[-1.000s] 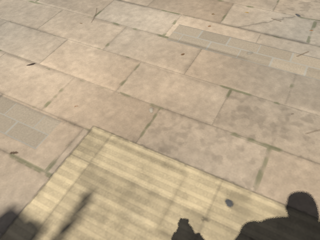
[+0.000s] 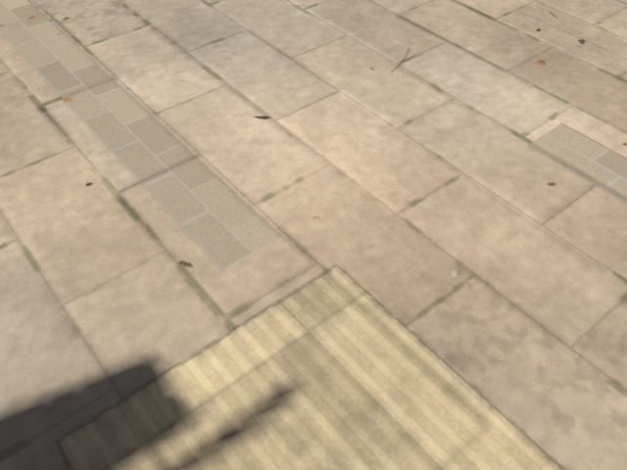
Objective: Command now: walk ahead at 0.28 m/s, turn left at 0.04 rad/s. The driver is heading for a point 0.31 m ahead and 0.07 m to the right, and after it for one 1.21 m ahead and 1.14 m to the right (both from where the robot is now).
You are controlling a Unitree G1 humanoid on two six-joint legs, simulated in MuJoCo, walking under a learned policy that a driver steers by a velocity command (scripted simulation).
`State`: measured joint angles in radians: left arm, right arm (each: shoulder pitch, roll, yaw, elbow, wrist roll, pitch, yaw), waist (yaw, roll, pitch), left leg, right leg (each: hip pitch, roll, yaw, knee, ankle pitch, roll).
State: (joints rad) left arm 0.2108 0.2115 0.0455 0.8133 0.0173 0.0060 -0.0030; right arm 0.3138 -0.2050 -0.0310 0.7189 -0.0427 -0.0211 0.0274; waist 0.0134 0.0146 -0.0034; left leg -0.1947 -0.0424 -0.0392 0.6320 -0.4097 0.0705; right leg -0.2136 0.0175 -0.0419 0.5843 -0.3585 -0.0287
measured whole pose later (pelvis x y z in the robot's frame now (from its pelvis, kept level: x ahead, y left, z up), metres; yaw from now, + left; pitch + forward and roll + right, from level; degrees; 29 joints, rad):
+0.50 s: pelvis +0.19 -0.04 -0.01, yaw -4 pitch +0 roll +1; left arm 0.13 0.21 0.04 0.81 0.00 -0.05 -0.02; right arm 0.37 -0.22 -0.04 0.91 -0.04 -0.03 0.00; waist -0.04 0.02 0.09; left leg -0.31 -0.04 -0.01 1.26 -0.44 0.05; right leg -0.48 0.07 -0.05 0.63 -0.17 -0.11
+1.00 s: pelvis +0.27 -0.01 +0.01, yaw -22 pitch +2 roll +0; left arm 0.29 0.27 0.09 0.77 0.00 0.02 0.01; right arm 0.13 -0.24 -0.02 0.74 -0.02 0.01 -0.06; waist 0.04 -0.02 0.01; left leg -0.29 -0.06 -0.06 0.48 -0.20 0.04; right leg -0.40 0.18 0.20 0.62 -0.33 -0.03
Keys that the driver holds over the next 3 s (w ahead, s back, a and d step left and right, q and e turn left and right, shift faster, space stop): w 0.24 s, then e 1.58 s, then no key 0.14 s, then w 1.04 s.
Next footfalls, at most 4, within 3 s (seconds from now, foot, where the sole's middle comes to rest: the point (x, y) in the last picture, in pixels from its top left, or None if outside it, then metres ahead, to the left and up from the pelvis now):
0.38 right None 0.33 -0.11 -0.76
0.96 left None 0.36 0.06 -0.76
1.48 right None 0.24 -0.11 -0.76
2.02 left None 0.39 -0.01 -0.76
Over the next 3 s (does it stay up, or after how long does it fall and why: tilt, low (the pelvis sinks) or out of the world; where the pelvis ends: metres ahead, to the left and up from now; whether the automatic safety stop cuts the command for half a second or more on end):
stays up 0.48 -0.40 -0.01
